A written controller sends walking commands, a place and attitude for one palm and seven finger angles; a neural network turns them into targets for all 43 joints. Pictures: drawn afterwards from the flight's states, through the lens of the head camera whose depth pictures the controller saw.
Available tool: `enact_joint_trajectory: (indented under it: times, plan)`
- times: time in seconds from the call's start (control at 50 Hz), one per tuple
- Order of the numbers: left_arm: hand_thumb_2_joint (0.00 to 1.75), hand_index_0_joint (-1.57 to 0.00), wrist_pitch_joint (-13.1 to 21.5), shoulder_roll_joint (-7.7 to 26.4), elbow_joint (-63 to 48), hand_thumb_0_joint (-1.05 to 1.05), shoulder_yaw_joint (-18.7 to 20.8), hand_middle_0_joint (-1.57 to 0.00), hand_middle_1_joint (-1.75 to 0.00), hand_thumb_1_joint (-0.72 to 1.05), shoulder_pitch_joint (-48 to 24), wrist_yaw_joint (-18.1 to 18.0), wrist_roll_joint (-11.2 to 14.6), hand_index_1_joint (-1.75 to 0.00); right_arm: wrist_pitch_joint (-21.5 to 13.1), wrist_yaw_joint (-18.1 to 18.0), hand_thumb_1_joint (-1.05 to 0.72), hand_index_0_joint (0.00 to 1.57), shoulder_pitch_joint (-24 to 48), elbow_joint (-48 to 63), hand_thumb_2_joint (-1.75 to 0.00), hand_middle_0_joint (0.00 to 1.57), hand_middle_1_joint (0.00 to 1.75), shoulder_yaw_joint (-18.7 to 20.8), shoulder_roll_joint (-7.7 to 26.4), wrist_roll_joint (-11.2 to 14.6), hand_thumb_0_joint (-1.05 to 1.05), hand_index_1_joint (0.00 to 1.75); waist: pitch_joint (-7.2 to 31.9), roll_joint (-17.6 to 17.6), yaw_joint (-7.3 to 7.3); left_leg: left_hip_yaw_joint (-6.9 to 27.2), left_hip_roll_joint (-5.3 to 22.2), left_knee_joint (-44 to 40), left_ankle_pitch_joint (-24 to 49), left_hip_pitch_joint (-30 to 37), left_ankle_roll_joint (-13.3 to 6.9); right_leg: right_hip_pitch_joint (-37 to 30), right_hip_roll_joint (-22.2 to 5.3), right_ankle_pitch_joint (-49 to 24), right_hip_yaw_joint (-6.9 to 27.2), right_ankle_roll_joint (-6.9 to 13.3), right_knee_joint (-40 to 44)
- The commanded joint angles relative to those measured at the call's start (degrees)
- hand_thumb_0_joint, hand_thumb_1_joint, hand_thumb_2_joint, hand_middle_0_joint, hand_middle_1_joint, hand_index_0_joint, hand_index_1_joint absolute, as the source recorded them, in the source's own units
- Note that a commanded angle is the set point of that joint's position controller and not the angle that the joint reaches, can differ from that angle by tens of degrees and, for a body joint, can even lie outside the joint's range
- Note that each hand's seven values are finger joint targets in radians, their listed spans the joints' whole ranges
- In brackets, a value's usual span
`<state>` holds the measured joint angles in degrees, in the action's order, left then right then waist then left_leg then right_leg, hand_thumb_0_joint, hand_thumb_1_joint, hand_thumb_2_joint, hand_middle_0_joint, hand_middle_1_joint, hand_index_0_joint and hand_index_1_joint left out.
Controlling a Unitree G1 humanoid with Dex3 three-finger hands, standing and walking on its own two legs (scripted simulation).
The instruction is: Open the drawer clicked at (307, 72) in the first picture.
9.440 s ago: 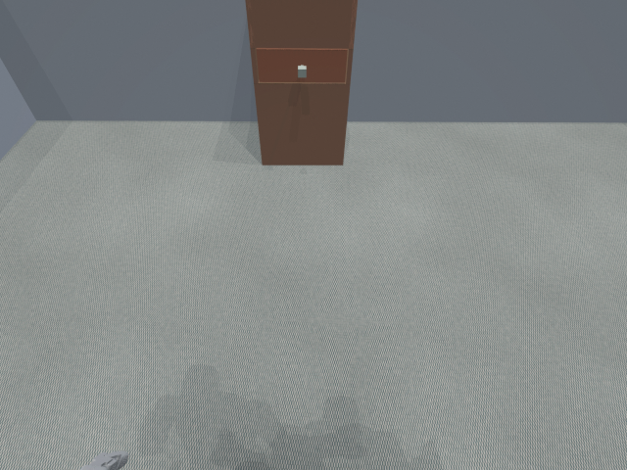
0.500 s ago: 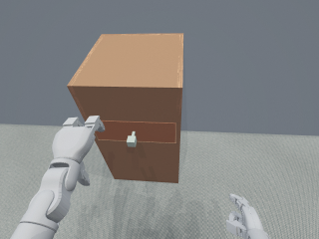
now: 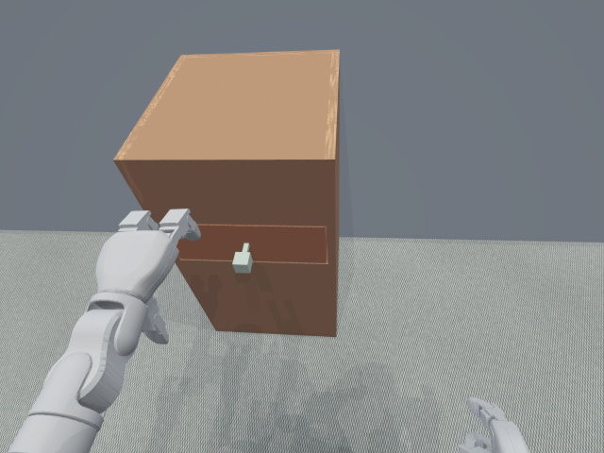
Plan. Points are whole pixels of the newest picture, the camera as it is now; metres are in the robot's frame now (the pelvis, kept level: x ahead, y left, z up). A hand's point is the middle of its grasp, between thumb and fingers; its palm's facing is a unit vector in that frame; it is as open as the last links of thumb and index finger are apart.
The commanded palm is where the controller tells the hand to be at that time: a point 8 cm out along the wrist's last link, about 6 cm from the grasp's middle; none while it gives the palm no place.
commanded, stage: move the hooked fingers above the handle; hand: left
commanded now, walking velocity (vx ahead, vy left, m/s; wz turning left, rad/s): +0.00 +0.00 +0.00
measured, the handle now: (244, 256) +0.56 +0.24 -0.24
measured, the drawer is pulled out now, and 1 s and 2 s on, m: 0.00 0.00 0.00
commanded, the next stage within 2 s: none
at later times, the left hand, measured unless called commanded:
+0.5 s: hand (186, 267) +0.36 +0.23 +0.02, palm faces +0.00 -0.06 -1.00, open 13.8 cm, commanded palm +0.34 +0.24 +0.06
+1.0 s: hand (204, 267) +0.41 +0.25 -0.07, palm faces -0.07 +0.02 -1.00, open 13.8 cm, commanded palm +0.40 +0.24 -0.02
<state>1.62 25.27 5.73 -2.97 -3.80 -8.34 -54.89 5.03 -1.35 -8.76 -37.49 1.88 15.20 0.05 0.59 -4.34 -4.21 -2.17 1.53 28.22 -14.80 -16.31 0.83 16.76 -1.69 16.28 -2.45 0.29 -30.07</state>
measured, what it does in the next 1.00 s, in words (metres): stands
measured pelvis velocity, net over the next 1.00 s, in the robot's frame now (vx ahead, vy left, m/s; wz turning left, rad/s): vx -0.01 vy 0.01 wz -0.03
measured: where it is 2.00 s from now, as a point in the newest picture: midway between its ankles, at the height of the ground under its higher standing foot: outside the picture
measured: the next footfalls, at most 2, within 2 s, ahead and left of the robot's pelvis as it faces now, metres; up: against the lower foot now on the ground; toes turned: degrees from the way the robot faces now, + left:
none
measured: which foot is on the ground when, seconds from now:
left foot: down 0.00-1.00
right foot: down 0.00-1.00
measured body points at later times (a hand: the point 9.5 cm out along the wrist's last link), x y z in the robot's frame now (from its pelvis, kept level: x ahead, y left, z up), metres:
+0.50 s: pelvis +0.00 +0.00 -0.01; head +0.05 -0.02 +0.43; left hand +0.35 +0.23 +0.07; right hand +0.15 -0.25 -0.14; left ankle +0.00 +0.13 -0.74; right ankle -0.01 -0.11 -0.74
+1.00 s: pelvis -0.01 +0.01 -0.05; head +0.09 +0.00 +0.39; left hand +0.41 +0.24 -0.02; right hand +0.03 -0.25 -0.19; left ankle +0.00 +0.13 -0.74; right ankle -0.01 -0.11 -0.74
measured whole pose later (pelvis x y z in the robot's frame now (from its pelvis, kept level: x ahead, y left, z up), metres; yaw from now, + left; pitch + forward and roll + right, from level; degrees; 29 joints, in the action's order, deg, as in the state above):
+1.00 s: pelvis -0.01 +0.01 -0.05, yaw -2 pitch +20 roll +0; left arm 1.9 24.1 55.9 0.6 -33.3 -26.3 -65.0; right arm 5.2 0.2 -16.2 -42.1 4.5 13.6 -2.1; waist 8.2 -2.8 4.0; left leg -2.8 2.7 51.8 -23.5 -48.1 -0.4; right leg 47.9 -1.3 22.9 -0.9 -0.5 -51.0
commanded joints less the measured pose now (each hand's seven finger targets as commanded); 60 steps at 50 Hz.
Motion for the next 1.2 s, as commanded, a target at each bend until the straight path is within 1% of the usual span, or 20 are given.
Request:
enact_joint_trajectory:
  times: [0.0, 0.08, 0.16, 0.24, 0.32, 0.34, 0.4, 0.5, 0.54, 0.66, 0.72, 0.76, 0.8, 0.86, 0.92, 0.98, 1.04, 1.12, 1.16, 1.18]
  plan:
    - [0.3, -0.3, -2.2, 11.4, -9.9, 0.0, 7.3, -0.3, -1.2, -0.5, -15.4, -3.5, 0.1, -1.2, -3.1, -0.6, -0.9, 0.2, 7.1, 9.0, -0.9, 0.2, 0.3, 1.6, 4.8, 0.3, 0.0, 0.3, 15.5, 3.7, -0.42, -0.8, -3.7, -2.0, 14.6, 4.6, -2.6, -6.9, 1.9, -15.5, 0.9, 1.3, 3.5]
    - [0.3, -0.3, -3.7, 10.5, -9.9, 0.0, 5.3, -0.3, -1.2, -0.5, -14.9, -1.7, 0.3, -1.2, -3.1, -0.7, -0.9, 0.2, 7.8, 9.1, -0.9, 0.2, 0.3, 1.4, 5.0, 0.4, 0.0, 0.3, 15.0, 4.9, -0.01, -0.9, -3.8, -2.2, 14.4, 4.7, -2.7, -7.2, 1.9, -15.8, 0.9, 1.1, 3.7]
    - [0.3, -0.3, -4.0, 6.9, -1.3, 0.0, 1.4, -0.3, -1.2, -0.5, -17.5, 0.4, -0.2, -1.2, -2.8, -1.1, -0.9, 0.2, 6.6, 8.4, -0.9, 0.2, 0.3, 0.9, 5.2, 0.6, 0.0, 0.3, 8.4, 9.3, 1.64, -1.3, -3.8, -1.8, 9.4, 1.6, -2.7, -2.0, 2.1, -11.2, 0.6, 0.6, 4.5]
    - [0.3, -0.3, -0.7, 12.7, 1.7, 0.0, 6.1, -0.3, -1.2, -0.5, -24.7, -0.9, -2.6, -1.2, -2.9, -1.9, -0.9, 0.2, 4.8, 7.5, -0.9, 0.2, 0.3, 1.1, 5.4, -0.2, 0.0, 0.3, 13.0, 7.9, 1.17, -1.2, -4.4, 0.2, 8.5, 0.5, -2.9, -2.2, 1.9, -10.6, 1.5, 0.8, 2.9]
    - [0.3, -0.3, 4.1, 11.4, 3.0, 0.0, 5.8, -0.3, -1.2, -0.5, -32.0, -4.7, -4.1, -1.2, -3.6, -2.1, -0.9, 0.2, 1.9, 6.3, -0.9, 0.2, 0.3, 2.1, 4.4, -0.8, 0.0, 0.3, 18.7, 2.1, 2.26, -0.6, -4.4, 3.9, 12.1, 0.8, -2.9, 0.2, 2.0, -14.6, 1.4, 1.4, -1.0]
    - [0.3, -0.3, 4.6, 13.1, 4.5, 0.0, 8.1, -0.3, -1.2, -0.5, -31.7, -5.9, -4.5, -1.2, -3.7, -2.1, -0.9, 0.2, 1.1, 5.9, -0.9, 0.2, 0.3, 2.6, 4.6, -1.0, 0.0, 0.3, 19.8, 2.0, 2.1, -0.4, -4.3, 4.6, 12.5, 0.3, -2.8, 0.4, 2.3, -14.5, 1.2, 1.5, -1.7]
    - [0.3, -0.3, 5.0, 10.0, 8.9, 0.0, 6.6, -0.3, -1.2, -0.5, -31.9, -8.8, -4.8, -1.2, -3.7, -1.7, -0.9, 0.2, -0.6, 5.1, -0.9, 0.2, 0.3, 3.2, 4.5, -1.1, 0.0, 0.3, 21.0, 1.9, 2.98, -0.3, -4.2, 7.0, 14.6, -2.1, -2.7, 2.9, 2.5, -17.5, 0.6, 1.6, -4.2]
    - [0.3, -0.3, 1.6, 8.3, 19.2, 0.0, 4.9, -0.3, -1.2, -0.5, -31.1, -10.9, -6.1, -1.2, -2.9, -0.8, -0.9, 0.2, -3.1, 4.4, -0.9, 0.2, 0.3, 4.3, 5.6, -0.8, 0.0, 0.3, 21.8, 4.9, 3.7, -0.5, -3.8, 9.0, 13.9, -6.2, -2.6, 5.9, 3.1, -16.7, -0.1, 1.8, -6.3]
    - [0.3, -0.3, 0.6, 6.4, 21.6, 0.0, 2.7, -0.3, -1.2, -0.5, -34.5, -10.9, -6.5, -1.2, -2.4, -0.7, -0.9, 0.2, -4.3, 4.3, -0.9, 0.2, 0.3, 4.5, 6.0, -0.8, 0.0, 0.3, 22.2, 5.7, 4.97, -0.1, -3.7, 9.6, 13.8, -7.1, -2.6, 7.3, 3.3, -16.3, -0.3, 1.8, -6.9]
    - [0.3, -0.3, 4.5, 8.5, 21.3, 0.0, 4.7, -0.3, -1.2, -0.5, -40.7, -13.0, -7.5, -1.2, -1.8, -0.9, -0.9, 0.2, -8.3, 3.4, -0.9, 0.2, 0.3, 5.4, 6.2, -1.7, 0.0, 0.3, 29.6, 3.1, 5.31, 0.6, -3.0, 13.0, 17.9, -6.2, -3.0, 9.6, 3.4, -18.3, 0.1, 2.0, -10.5]
    - [0.3, -0.3, 6.0, 9.5, 25.6, 0.0, 7.4, -0.3, -1.2, -0.5, -40.1, -16.4, -8.7, -1.2, -1.5, -0.5, -0.9, 0.2, -9.1, 2.2, -0.9, 0.2, 0.3, 5.5, 6.0, -2.2, 0.0, 0.3, 28.3, 2.8, 5.47, 0.5, -2.7, 15.2, 17.7, -9.7, -2.8, 12.8, 3.5, -17.9, -0.2, 2.1, -12.8]
    - [0.3, -0.3, 5.3, 11.2, 30.3, 0.0, 9.2, -0.3, -1.2, -0.5, -41.2, -18.8, -9.6, -1.2, -1.4, -0.1, -0.9, 0.2, -9.6, 1.1, -0.9, 0.2, 0.3, 5.3, 6.3, -2.2, 0.0, 0.3, 25.4, 2.8, 5.74, 0.4, -2.7, 16.0, 14.4, -14.2, -2.8, 15.4, 3.5, -15.4, -0.5, 2.2, -13.9]
    - [0.3, -0.3, 3.5, 13.3, 33.8, 0.0, 10.9, -0.3, -1.2, -0.5, -40.7, -20.9, -10.6, -1.2, -1.1, 0.5, -0.9, 0.2, -9.6, 1.1, -0.9, 0.2, 0.3, 5.3, 6.5, -2.4, 0.0, 0.3, 25.7, 2.7, 4.9, -0.1, -3.0, 16.6, 13.0, -17.0, -2.7, 15.8, 3.6, -14.5, -0.3, 2.4, -14.9]
    - [0.3, -0.3, 0.4, 12.0, 38.2, 0.0, 8.4, -0.3, -1.2, -0.5, -44.8, -22.3, -11.2, -1.2, -1.1, 1.0, -0.9, 0.2, -10.7, 0.6, -0.9, 0.2, 0.3, 5.4, 6.9, -2.4, 0.0, 0.3, 27.7, 2.2, 6.68, -0.4, -2.9, 17.9, 11.3, -18.4, -2.8, 17.9, 3.7, -13.2, -0.2, 2.1, -15.5]
    - [0.3, -0.3, -0.6, 11.9, 41.0, 0.0, 6.7, -0.3, -1.2, -0.5, -48.3, -20.8, -10.1, -1.2, -1.4, 0.8, -0.9, 0.2, -12.3, 0.1, -0.9, 0.2, 0.3, 5.7, 7.2, -2.2, 0.0, 0.3, 30.8, 3.7, 8.19, -0.6, -2.8, 19.1, 10.2, -18.8, -3.2, 17.3, 3.7, -13.6, 0.5, 1.6, -15.4]
    - [0.3, -0.3, 1.9, 10.7, 40.9, 0.0, 4.5, -0.3, -1.2, -0.5, -53.9, -18.4, -9.7, -1.2, -2.0, 0.1, -0.9, 0.2, -13.9, -0.9, -0.9, 0.2, 0.3, 6.1, 7.4, -2.5, 0.0, 0.3, 33.5, 4.2, 10.59, 0.5, -2.4, 21.4, 9.6, -18.4, -3.5, 20.8, 3.8, -12.5, 0.6, 1.4, -16.7]
    - [0.3, -0.3, 5.8, 7.2, 41.0, 0.0, 1.4, -0.3, -1.2, -0.5, -58.8, -17.1, -9.7, -1.2, -2.9, -0.3, -0.9, 0.2, -15.1, -1.9, -0.9, 0.2, 0.3, 6.1, 7.2, -2.9, 0.0, 0.3, 31.4, 2.0, 12.78, 1.9, -1.9, 23.7, 7.9, -18.9, -3.5, 28.2, 3.8, -8.3, 0.1, 1.7, -18.4]
    - [0.3, -0.3, 8.1, 12.5, 44.4, 0.0, 5.2, -0.3, -1.2, -0.5, -61.2, -19.3, -12.0, -1.2, -3.1, -0.1, -0.9, 0.2, -15.9, -2.7, -0.9, 0.2, 0.3, 5.5, 7.8, -3.6, 0.0, 0.3, 30.3, -0.4, 12.55, 2.9, -1.8, 27.2, 4.7, -24.2, -3.5, 35.5, 3.9, -3.4, -0.3, 2.1, -22.1]
    - [0.3, -0.3, 7.6, 16.4, 45.8, 0.0, 8.6, -0.3, -1.2, -0.5, -62.1, -21.5, -12.7, -1.2, -2.9, 0.4, -0.9, 0.2, -15.9, -2.7, -0.9, 0.2, 0.3, 5.2, 8.2, -4.0, 0.0, 0.3, 32.3, -2.9, 11.61, 3.0, -1.9, 28.9, 4.7, -26.5, -3.3, 37.1, 3.8, -2.6, -0.6, 2.2, -24.4]
    - [0.3, -0.3, 6.5, 18.1, 47.9, 0.0, 10.1, -0.3, -1.2, -0.5, -61.1, -22.7, -12.9, -1.2, -2.7, 0.7, -0.9, 0.2, -15.7, -2.6, -0.9, 0.2, 0.3, 4.9, 8.3, -4.2, 0.0, 0.3, 33.0, -2.0, 11.14, 3.1, -2.0, 29.8, 5.0, -28.2, -3.4, 37.4, 3.9, -2.7, -0.7, 2.3, -25.4]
